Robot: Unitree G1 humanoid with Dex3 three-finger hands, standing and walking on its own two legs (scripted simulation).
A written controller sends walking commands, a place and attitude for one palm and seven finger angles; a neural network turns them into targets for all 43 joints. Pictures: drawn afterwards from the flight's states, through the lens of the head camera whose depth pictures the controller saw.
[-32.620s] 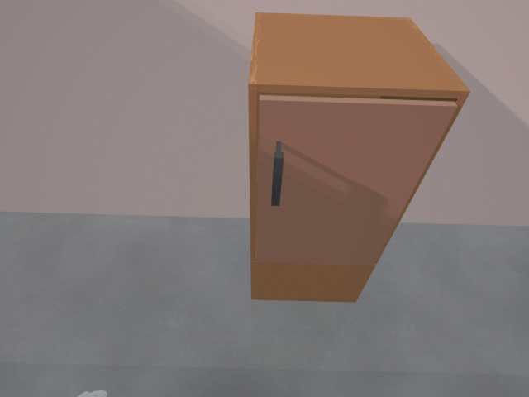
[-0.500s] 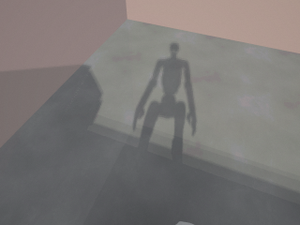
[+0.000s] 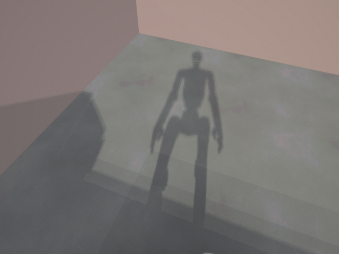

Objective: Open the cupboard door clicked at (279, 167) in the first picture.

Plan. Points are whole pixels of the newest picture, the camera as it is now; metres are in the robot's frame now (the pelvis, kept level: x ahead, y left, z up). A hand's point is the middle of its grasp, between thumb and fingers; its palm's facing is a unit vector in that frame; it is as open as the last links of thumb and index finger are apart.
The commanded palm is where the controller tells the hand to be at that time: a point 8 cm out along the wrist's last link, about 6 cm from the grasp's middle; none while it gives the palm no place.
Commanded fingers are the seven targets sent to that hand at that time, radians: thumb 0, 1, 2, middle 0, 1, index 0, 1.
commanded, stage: walk to a spot facing it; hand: left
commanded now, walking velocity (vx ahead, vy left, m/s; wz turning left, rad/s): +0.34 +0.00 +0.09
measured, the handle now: out of the picture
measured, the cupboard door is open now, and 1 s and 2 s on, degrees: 49 49 49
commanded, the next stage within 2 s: turn to face it in 0.14 s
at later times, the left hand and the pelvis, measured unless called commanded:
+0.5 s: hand (111, 234) +0.20 +0.18 -0.19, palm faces +0.22 -0.95 -0.21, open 7.3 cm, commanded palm none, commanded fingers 0.00 0.90 0.90 -0.20 -0.30 -0.20 -0.30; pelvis +0.21 -0.02 -0.01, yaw +11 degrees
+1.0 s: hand (121, 218) +0.24 +0.16 -0.18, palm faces +0.51 -0.82 -0.25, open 7.3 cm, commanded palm none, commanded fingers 0.00 0.90 0.90 -0.20 -0.30 -0.20 -0.30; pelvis +0.29 -0.05 -0.01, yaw +31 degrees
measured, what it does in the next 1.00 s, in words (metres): walks ahead, turning left: right foot, then left foot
